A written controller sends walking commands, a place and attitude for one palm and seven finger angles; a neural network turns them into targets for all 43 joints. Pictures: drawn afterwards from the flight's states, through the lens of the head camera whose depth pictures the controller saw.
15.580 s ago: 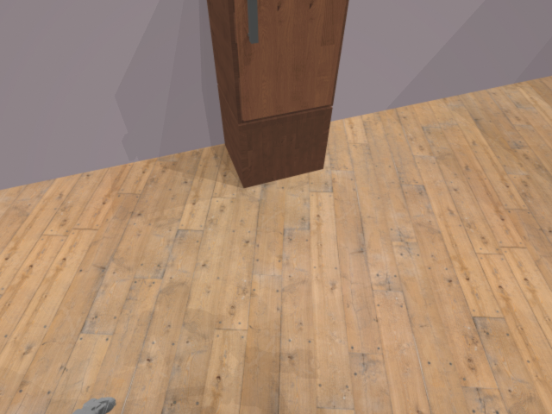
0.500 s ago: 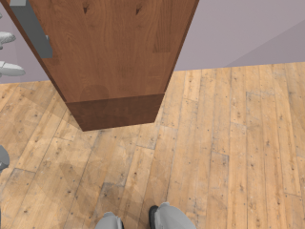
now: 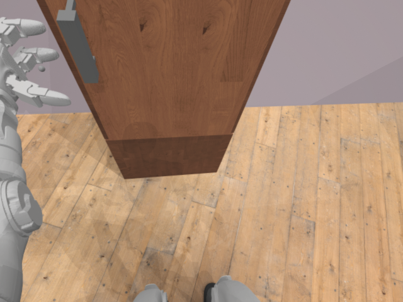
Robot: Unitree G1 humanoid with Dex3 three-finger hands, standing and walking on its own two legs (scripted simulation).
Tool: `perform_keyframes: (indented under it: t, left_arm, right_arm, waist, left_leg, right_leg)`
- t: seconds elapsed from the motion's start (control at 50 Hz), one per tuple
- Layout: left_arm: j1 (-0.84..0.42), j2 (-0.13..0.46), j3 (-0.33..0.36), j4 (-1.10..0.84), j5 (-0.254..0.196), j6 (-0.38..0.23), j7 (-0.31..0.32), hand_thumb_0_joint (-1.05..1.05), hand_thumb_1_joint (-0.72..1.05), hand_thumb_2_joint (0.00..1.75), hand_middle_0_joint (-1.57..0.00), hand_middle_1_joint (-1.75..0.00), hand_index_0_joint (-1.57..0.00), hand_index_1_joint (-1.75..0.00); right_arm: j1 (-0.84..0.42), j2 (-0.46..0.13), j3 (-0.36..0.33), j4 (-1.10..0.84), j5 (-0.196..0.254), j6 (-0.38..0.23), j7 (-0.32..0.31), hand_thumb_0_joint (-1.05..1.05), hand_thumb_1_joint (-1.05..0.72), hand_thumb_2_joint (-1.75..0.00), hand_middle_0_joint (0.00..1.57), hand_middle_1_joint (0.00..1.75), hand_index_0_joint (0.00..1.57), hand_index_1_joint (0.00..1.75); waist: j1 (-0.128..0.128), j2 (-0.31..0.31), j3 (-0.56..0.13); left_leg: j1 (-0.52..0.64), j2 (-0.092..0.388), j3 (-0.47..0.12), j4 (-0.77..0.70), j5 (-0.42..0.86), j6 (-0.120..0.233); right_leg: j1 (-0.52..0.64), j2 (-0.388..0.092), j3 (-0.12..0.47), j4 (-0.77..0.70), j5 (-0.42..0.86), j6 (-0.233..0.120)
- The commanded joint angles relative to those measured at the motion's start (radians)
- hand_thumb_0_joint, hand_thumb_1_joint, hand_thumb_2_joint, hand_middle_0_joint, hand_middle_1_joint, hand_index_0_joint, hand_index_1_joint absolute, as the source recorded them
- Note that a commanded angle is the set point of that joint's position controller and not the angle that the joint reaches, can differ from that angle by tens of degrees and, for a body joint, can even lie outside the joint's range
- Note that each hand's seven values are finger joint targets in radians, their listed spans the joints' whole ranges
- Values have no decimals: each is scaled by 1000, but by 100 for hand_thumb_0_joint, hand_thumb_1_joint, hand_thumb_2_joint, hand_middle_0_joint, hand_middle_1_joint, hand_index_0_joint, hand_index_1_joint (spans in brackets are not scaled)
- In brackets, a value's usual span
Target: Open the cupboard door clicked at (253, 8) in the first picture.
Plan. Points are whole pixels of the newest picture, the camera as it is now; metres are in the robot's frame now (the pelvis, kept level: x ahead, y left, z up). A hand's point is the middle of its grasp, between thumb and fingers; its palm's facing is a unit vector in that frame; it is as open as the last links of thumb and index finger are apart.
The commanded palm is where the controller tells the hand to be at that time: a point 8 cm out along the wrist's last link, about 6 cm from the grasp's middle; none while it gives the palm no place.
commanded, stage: slide the fingers in behind the handle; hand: left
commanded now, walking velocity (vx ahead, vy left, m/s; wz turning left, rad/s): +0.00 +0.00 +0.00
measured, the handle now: (82, 43) +0.58 +0.19 +0.11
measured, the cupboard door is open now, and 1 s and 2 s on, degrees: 0 0 0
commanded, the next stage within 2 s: close the thumb around the handle in 1.68 s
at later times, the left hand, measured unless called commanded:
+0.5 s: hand (58, 69) +0.52 +0.22 +0.11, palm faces +0.02 -1.00 -0.02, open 14.0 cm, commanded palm +0.49 +0.26 +0.10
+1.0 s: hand (83, 68) +0.53 +0.18 +0.10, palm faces +0.02 -1.00 +0.00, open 14.0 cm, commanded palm +0.50 +0.22 +0.10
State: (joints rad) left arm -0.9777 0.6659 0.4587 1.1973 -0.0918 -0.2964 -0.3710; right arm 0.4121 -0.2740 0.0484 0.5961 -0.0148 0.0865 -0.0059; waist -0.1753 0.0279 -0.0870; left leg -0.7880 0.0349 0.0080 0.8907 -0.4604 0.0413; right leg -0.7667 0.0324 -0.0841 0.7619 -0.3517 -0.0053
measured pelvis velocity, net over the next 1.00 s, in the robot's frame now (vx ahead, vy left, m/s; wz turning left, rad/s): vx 0.00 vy -0.01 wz -0.01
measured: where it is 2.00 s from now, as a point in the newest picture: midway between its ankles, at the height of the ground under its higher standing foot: outside the picture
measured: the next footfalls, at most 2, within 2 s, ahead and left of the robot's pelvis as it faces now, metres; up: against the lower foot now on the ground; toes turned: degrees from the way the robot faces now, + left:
none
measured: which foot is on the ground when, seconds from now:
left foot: down 0.00-1.00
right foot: down 0.00-1.00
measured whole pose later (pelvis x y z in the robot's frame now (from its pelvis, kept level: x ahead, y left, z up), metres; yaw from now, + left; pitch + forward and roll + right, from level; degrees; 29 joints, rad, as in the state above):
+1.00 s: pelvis +0.00 -0.01 +0.00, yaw +0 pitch +21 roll -3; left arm -1.01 0.57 0.42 1.23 -0.07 -0.30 -0.25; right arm 0.44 -0.27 0.04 0.61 -0.02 0.05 0.01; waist -0.19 0.04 -0.09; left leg -0.80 0.04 0.02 0.89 -0.45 0.03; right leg -0.79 0.03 -0.07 0.78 -0.36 -0.02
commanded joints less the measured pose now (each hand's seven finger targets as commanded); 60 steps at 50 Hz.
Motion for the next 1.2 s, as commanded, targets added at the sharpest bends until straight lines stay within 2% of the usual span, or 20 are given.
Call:
perform_keyframes:
  t: [0.0, 0.02, 0.08, 0.1, 0.2, 0.22, 0.26, 0.3, 0.36, 0.42, 0.46, 0.58, 0.7, 0.78, 0.82, 0.88, 0.96, 1.02, 1.14, 1.18]
  left_arm:
    - [-448, 266, 9, -132, -9, -28, -2, 0, -50, 30, -30, -120, -30, -120]
    - [-444, 288, 22, -136, -3, -25, 0, 0, -50, 30, -30, -120, -30, -120]
    - [-439, 342, 53, -153, 6, -41, 8, 0, -50, 30, -30, -120, -30, -120]
    - [-468, 307, 27, -170, 0, -55, 9, 0, -50, 30, -30, -120, -30, -120]
    - [-463, 341, 63, -186, -9, -82, 3, 0, -50, 30, -30, -120, -30, -120]
    - [-461, 344, 60, -175, -8, -78, -1, 0, -50, 30, -30, -120, -30, -120]
    - [-437, 343, 53, -138, -3, -58, -6, 0, -50, 30, -30, -120, -30, -120]
    - [-450, 332, 36, -131, 1, -44, -6, 0, -50, 30, -30, -120, -30, -120]
    - [-478, 352, 50, -170, 3, -49, 4, 0, -50, 30, -30, -120, -30, -120]
    - [-499, 313, 36, -221, -7, -74, 14, 0, -50, 30, -30, -120, -30, -120]
    - [-463, 279, 29, -210, -16, -73, 18, 0, -50, 30, -30, -120, -30, -120]
    - [-440, 255, 7, -167, 3, -36, 42, 0, -50, 30, -30, -120, -30, -120]
    - [-508, 227, 8, -209, -6, -77, 83, 0, -50, 30, -30, -120, -30, -120]
    - [-483, 173, -28, -189, 12, -83, 94, 0, -50, 30, -30, -120, -30, -120]
    - [-479, 192, -7, -195, 15, -85, 101, 0, -50, 30, -30, -120, -30, -120]
    - [-491, 152, -29, -176, 8, -68, 111, 0, -50, 30, -30, -120, -30, -120]
    - [-496, 169, -3, -222, 11, -81, 134, 0, -50, 30, -30, -120, -30, -120]
    - [-500, 122, -27, -245, 12, -94, 152, 0, -50, 30, -30, -120, -30, -120]
    - [-430, 138, -1, -228, 22, -80, 171, 0, -50, 30, -30, -120, -30, -120]
    - [-432, 93, -34, -220, 20, -71, 174, 0, -50, 30, -30, -120, -30, -120]
  right_arm:
    - [215, -206, -62, -23, 5, -3, -23, 0, -90, -90, 20, 30, 20, 30]
    - [216, -205, -63, -25, 5, -3, -23, 0, -90, -90, 20, 30, 20, 30]
    - [214, -203, -59, -38, 3, -7, -25, 0, -90, -90, 20, 30, 20, 30]
    - [215, -200, -57, -40, 3, -9, -24, 0, -90, -90, 20, 30, 20, 30]
    - [218, -204, -62, -39, 4, -13, -24, 0, -90, -90, 20, 30, 20, 30]
    - [214, -201, -60, -36, 6, -13, -23, 0, -90, -90, 20, 30, 20, 30]
    - [220, -203, -58, -35, 9, -12, -25, 0, -90, -90, 20, 30, 20, 30]
    - [218, -203, -56, -38, 11, -13, -29, 0, -90, -90, 20, 30, 20, 30]
    - [228, -203, -60, -34, 8, -18, -30, 0, -90, -90, 20, 30, 20, 30]
    - [232, -199, -66, -26, 3, -23, -28, 0, -90, -90, 20, 30, 20, 30]
    - [234, -199, -69, -21, 2, -24, -23, 0, -90, -90, 20, 30, 20, 30]
    - [224, -195, -67, -27, 5, -22, -19, 0, -90, -90, 20, 30, 20, 30]
    - [227, -192, -69, -23, -1, -33, -15, 0, -90, -90, 20, 30, 20, 30]
    - [224, -184, -72, -16, -2, -38, -8, 0, -90, -90, 20, 30, 20, 30]
    - [230, -186, -75, -12, -4, -37, -6, 0, -90, -90, 20, 30, 20, 30]
    - [227, -184, -74, -12, -4, -37, -5, 0, -90, -90, 20, 30, 20, 30]
    - [234, -181, -78, -12, -8, -37, 0, 0, -90, -90, 20, 30, 20, 30]
    - [233, -173, -81, -10, -10, -40, 7, 0, -90, -90, 20, 30, 20, 30]
    - [233, -173, -83, -16, -7, -32, 13, 0, -90, -90, 20, 30, 20, 30]
    - [227, -170, -82, -21, -6, -32, 14, 0, -90, -90, 20, 30, 20, 30]
  waist:
    - [-32, 155, -407]
    - [-24, 174, -430]
    - [-16, 128, -444]
    - [-28, 141, -440]
    - [-19, 148, -480]
    - [-16, 171, -476]
    - [-19, 123, -440]
    - [-26, 133, -415]
    - [-22, 160, -459]
    - [-27, 191, -499]
    - [-25, 167, -499]
    - [-19, 155, -412]
    - [-36, 132, -447]
    - [-33, 173, -458]
    - [-26, 167, -479]
    - [-38, 120, -457]
    - [-19, 155, -512]
    - [-27, 151, -512]
    - [-3, 126, -495]
    - [-16, 96, -454]
  left_leg:
    - [368, 8, -97, -74, 616, -29]
    - [367, 7, -93, -74, 608, -30]
    - [308, 1, -77, -74, 548, -18]
    - [314, 0, -77, -74, 549, -17]
    - [288, -5, -62, -69, 499, -8]
    - [275, -6, -56, -71, 489, -9]
    - [239, -7, -55, -78, 452, -2]
    - [223, -10, -51, -83, 418, 3]
    - [256, -7, -55, -81, 439, 0]
    - [330, 0, -66, -74, 506, -10]
    - [334, 1, -64, -71, 513, -10]
    - [272, -6, -55, -90, 454, -4]
    - [304, -5, -62, -78, 492, -7]
    - [340, -4, -65, -72, 528, -15]
    - [360, -1, -71, -64, 566, -18]
    - [330, -3, -69, -70, 535, -14]
    - [370, 0, -76, -61, 617, -24]
    - [378, 1, -73, -58, 632, -24]
    - [335, -6, -58, -71, 616, -20]
    - [300, -11, -47, -80, 566, -12]
  right_leg:
    - [126, 30, 29, -25, 357, -16]
    - [133, 27, 32, -23, 356, -15]
    - [191, 26, 44, -20, 381, -15]
    - [186, 27, 45, -19, 388, -18]
    - [229, 26, 62, -17, 395, -18]
    - [236, 24, 66, -20, 396, -16]
    - [241, 24, 64, -26, 379, -13]
    - [231, 21, 67, -34, 355, -13]
    - [231, 23, 69, -35, 360, -13]
    - [200, 27, 58, -26, 378, -16]
    - [197, 30, 55, -29, 380, -15]
    - [200, 24, 55, -38, 355, -14]
    - [197, 27, 57, -28, 381, -16]
    - [162, 25, 51, -20, 378, -15]
    - [159, 27, 49, -14, 390, -15]
    - [169, 28, 48, -19, 386, -11]
    - [181, 27, 47, -5, 427, -15]
    - [180, 29, 47, -4, 441, -14]
    - [232, 27, 50, -6, 471, -16]
    - [243, 26, 53, -17, 467, -12]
